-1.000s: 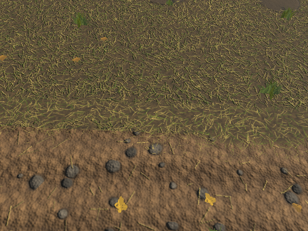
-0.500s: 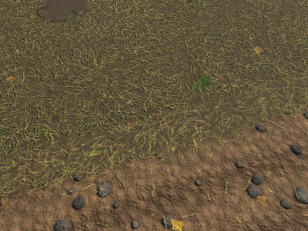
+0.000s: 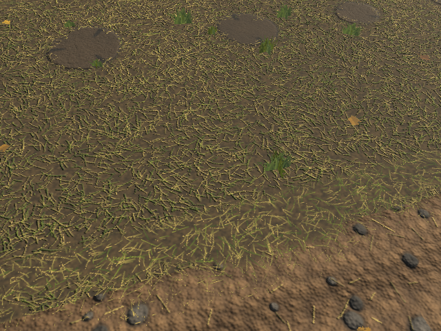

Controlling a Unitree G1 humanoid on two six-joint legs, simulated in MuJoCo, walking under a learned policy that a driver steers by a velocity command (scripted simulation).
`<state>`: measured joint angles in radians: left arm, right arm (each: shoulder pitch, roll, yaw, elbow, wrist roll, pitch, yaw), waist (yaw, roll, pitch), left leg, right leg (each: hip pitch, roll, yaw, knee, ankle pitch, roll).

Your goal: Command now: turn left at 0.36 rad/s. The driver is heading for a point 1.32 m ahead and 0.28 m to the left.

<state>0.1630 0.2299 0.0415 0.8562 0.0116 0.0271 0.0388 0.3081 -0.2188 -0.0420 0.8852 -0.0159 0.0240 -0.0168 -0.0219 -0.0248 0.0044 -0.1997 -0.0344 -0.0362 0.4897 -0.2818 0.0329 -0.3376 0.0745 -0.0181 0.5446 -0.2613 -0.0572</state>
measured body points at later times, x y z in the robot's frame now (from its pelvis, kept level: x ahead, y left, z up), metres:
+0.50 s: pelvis -0.01 -0.04 +0.01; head +0.03 -0.06 +0.46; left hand +0.03 +0.26 -0.09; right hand +0.17 -0.29 -0.13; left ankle -0.08 +0.08 -0.66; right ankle +0.01 -0.12 -0.74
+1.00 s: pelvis -0.03 -0.02 +0.00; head -0.03 -0.01 +0.45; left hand -0.07 +0.25 -0.14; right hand +0.17 -0.20 -0.12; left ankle -0.07 +0.07 -0.74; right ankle +0.00 -0.15 -0.74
